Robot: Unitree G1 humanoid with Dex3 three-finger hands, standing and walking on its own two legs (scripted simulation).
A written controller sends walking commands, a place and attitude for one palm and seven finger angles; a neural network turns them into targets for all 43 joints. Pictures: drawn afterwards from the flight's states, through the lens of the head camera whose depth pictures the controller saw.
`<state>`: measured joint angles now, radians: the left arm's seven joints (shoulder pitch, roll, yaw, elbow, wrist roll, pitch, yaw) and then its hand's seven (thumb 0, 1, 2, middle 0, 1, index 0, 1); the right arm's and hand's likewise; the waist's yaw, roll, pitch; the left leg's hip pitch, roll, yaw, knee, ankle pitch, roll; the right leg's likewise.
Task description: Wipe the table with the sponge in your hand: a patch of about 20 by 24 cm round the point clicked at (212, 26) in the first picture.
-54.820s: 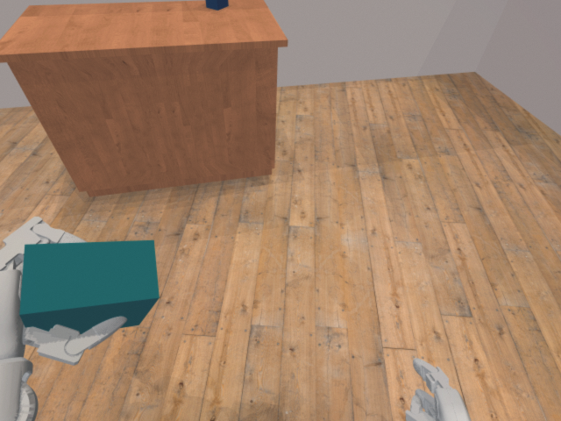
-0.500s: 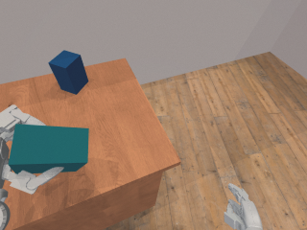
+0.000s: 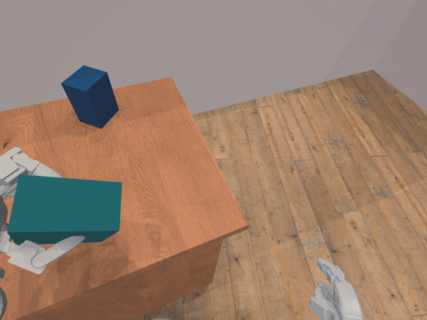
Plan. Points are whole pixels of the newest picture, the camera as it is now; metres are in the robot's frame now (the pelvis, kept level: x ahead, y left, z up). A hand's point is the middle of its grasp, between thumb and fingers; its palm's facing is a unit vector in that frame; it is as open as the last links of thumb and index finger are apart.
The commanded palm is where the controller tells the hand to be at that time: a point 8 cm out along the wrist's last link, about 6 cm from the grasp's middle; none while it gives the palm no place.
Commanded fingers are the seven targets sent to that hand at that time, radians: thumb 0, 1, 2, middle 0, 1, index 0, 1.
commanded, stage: shuffle to correct the standing spot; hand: left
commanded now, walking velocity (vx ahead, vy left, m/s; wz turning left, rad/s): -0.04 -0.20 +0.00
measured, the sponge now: (81, 214) +0.23 +0.21 +0.13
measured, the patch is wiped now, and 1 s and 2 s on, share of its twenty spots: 0.00 0.00 0.00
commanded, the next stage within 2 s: none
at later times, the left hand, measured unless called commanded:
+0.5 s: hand (34, 208) +0.22 +0.25 +0.17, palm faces +0.31 -0.86 -0.42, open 10.2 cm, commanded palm +0.16 +0.29 +0.18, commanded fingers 0.00 0.10 1.30 -1.20 -1.60 -1.20 -1.60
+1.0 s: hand (50, 206) +0.23 +0.23 +0.16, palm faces +0.30 -0.85 -0.42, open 10.2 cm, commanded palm +0.16 +0.27 +0.18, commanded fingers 0.00 0.10 1.30 -1.20 -1.60 -1.20 -1.60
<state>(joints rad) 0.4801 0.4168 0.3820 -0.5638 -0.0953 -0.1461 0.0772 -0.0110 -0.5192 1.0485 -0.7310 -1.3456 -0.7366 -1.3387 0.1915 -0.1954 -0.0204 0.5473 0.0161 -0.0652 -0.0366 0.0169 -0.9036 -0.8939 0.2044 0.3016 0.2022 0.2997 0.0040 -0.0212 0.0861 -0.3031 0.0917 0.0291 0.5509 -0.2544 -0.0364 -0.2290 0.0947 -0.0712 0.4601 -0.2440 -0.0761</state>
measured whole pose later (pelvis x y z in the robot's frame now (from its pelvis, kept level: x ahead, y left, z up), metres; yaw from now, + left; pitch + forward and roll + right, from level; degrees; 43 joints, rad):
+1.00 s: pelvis +0.01 -0.01 +0.00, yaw +0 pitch +0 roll -1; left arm 0.50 0.42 0.38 -0.56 -0.10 -0.14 0.09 -0.01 -0.52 1.05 -0.73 -1.35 -0.74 -1.34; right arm 0.19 -0.20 -0.02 0.55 0.03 -0.05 -0.04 0.02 -0.90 -0.89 0.20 0.30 0.20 0.30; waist -0.01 0.00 0.08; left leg -0.29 0.10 0.02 0.53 -0.25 -0.05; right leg -0.21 0.10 -0.08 0.44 -0.24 -0.09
